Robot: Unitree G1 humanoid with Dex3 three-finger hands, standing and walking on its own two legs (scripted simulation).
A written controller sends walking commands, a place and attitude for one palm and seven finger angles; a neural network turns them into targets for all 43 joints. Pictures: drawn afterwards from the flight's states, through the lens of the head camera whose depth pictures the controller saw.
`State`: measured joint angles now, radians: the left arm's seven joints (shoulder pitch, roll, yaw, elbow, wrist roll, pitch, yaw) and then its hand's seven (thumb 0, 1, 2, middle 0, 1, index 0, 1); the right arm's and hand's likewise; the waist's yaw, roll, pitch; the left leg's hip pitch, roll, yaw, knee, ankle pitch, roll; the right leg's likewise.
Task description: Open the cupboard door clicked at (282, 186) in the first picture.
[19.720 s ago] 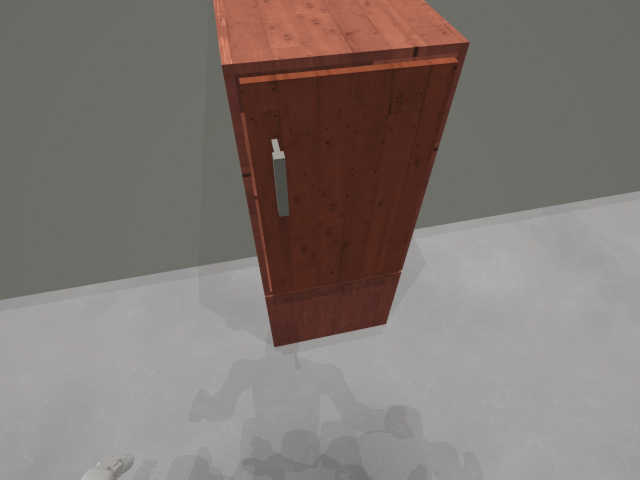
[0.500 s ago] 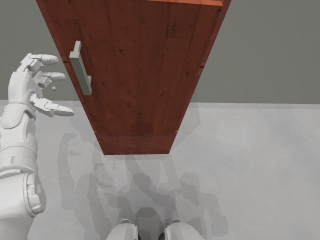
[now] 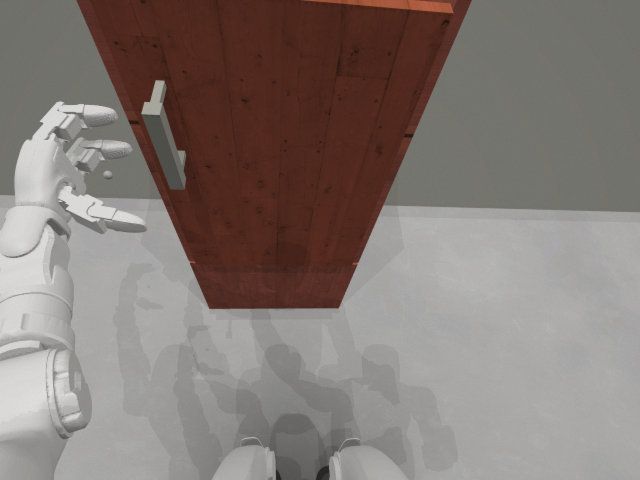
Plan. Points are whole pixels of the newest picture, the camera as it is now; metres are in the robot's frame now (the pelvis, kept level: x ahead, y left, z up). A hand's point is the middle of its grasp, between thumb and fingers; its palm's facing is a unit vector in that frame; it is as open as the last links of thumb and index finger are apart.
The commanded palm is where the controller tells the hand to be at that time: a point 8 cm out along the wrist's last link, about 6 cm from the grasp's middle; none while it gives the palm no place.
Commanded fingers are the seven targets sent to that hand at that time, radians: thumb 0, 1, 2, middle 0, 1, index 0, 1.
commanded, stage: slide the fingers in behind the handle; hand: left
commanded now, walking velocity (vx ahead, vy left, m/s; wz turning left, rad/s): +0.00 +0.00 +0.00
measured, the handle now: (169, 139) +0.52 +0.18 +0.07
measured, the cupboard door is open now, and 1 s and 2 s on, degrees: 0 0 1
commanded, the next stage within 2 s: close the thumb around the handle in 1.62 s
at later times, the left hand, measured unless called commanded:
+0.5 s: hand (138, 180) +0.46 +0.21 +0.06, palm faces +0.01 -1.00 +0.00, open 14.0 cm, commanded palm +0.43 +0.25 +0.06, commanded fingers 0.00 -0.50 0.30 -0.30 -1.20 -0.30 -1.20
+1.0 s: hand (168, 180) +0.46 +0.17 +0.07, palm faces +0.01 -1.00 +0.00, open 14.0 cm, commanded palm +0.43 +0.22 +0.06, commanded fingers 0.00 -0.50 0.30 -0.30 -1.20 -0.30 -1.20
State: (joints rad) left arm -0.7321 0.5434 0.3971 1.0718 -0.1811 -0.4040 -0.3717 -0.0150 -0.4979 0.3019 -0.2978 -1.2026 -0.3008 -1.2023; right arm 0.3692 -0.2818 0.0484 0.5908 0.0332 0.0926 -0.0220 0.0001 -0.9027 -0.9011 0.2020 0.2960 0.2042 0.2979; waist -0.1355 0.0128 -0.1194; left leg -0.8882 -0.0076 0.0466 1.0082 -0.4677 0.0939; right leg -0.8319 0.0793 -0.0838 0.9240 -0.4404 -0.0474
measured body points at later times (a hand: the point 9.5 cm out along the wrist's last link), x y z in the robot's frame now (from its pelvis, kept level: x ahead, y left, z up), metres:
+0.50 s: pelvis -0.01 +0.01 +0.00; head +0.10 +0.04 +0.43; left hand +0.45 +0.26 +0.07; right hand +0.03 -0.26 -0.11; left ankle +0.00 +0.05 -0.68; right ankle +0.00 -0.10 -0.68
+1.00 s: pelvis -0.01 -0.01 +0.00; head +0.09 +0.01 +0.44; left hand +0.45 +0.23 +0.07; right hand +0.03 -0.27 -0.11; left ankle +0.00 +0.05 -0.68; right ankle +0.00 -0.10 -0.68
